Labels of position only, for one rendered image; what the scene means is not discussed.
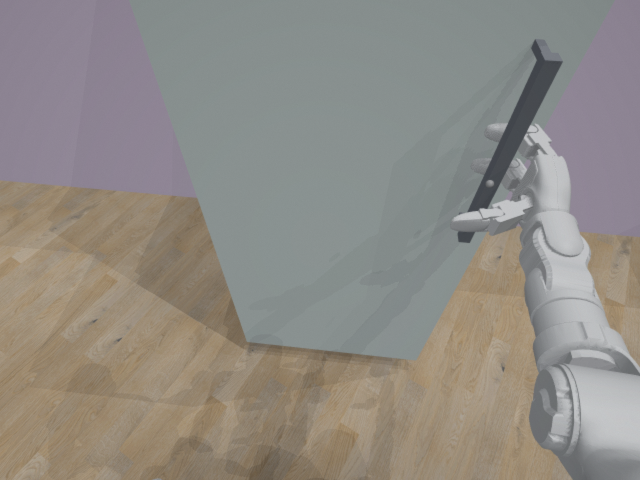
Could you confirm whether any right robot upper arm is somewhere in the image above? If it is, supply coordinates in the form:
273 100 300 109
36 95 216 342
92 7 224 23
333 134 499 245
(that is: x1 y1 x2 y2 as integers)
529 363 640 480

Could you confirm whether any robot right hand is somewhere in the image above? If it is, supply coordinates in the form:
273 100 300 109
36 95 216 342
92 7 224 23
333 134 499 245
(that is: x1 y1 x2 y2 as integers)
450 123 571 236

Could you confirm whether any robot right forearm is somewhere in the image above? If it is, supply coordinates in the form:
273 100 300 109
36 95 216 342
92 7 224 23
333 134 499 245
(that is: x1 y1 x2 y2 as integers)
519 211 640 376

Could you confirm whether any handle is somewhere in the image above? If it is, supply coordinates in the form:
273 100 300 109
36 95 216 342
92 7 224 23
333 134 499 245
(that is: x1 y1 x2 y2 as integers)
457 39 563 243

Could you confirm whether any fridge door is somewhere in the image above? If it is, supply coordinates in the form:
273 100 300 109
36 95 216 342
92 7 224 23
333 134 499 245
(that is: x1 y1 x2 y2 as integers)
129 0 615 361

